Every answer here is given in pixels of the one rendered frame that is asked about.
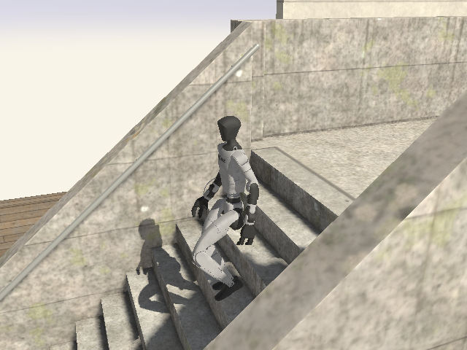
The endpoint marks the right robot forearm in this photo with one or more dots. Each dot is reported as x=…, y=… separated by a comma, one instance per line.
x=213, y=188

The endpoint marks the robot left thigh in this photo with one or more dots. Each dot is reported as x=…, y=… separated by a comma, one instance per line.
x=217, y=230

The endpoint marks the left robot upper arm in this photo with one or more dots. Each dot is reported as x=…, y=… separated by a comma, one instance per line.
x=241, y=161

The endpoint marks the robot left hand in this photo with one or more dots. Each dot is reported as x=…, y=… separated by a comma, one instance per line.
x=247, y=231

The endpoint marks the humanoid robot head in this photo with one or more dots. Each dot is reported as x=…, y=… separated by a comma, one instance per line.
x=229, y=127

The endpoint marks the right robot upper arm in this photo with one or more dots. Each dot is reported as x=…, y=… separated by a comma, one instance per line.
x=218, y=147

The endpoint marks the robot right hand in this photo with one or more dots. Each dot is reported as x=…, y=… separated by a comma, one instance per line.
x=202, y=203

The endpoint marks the left robot forearm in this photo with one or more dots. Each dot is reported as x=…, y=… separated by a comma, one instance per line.
x=251, y=204

